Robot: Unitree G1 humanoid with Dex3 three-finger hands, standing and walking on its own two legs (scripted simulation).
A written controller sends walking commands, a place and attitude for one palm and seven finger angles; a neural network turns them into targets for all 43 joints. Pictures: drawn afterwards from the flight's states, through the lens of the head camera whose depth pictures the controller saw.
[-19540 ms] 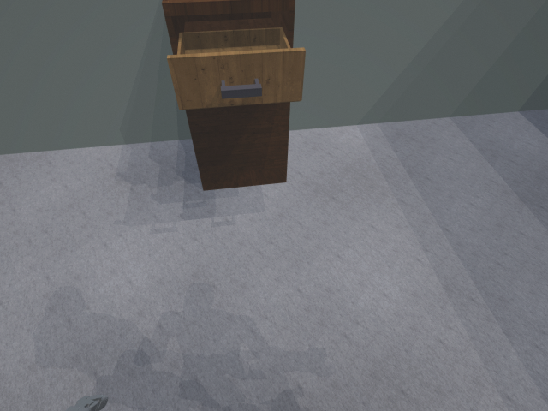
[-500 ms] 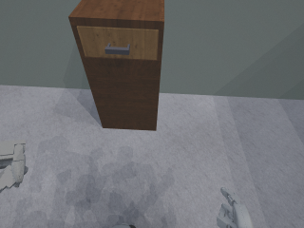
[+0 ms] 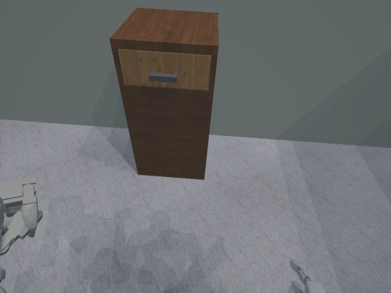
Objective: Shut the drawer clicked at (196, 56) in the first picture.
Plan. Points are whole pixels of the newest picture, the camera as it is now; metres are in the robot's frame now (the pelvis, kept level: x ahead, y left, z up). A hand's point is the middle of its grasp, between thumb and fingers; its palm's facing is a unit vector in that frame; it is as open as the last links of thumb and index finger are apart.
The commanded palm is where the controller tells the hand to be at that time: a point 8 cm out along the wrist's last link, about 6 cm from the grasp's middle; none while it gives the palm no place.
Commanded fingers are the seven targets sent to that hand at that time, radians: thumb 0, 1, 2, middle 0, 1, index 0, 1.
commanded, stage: stop stepping back and stand still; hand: left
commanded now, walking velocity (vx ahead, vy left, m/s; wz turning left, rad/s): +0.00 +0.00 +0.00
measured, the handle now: (164, 75) +0.94 +0.19 -0.02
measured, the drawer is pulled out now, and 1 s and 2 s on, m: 0.00 0.00 0.00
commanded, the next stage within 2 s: let the arm hang, fingers relaxed in 0.20 s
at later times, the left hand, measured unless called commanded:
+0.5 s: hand out of the picture +0.14 +0.24 -0.11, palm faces +0.04 -0.94 -0.33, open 3.0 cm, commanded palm none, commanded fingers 0.00 0.90 0.90 -0.96 -1.12 -0.96 -1.12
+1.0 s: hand out of the picture -0.03 +0.23 -0.16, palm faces +0.02 -0.96 -0.27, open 6.5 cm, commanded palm none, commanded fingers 0.00 0.90 0.90 -0.20 -0.30 -0.20 -0.30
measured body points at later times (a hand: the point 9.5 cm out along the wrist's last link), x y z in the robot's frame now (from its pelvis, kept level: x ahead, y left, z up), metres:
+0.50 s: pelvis +0.00 +0.02 +0.00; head +0.00 +0.01 +0.45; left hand +0.14 +0.29 -0.09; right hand +0.14 -0.24 -0.12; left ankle +0.01 +0.12 -0.73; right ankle +0.02 -0.11 -0.73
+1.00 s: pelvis -0.01 +0.02 +0.01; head +0.01 +0.02 +0.46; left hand -0.03 +0.28 -0.14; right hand -0.01 -0.21 -0.15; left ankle +0.01 +0.12 -0.73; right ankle +0.02 -0.11 -0.73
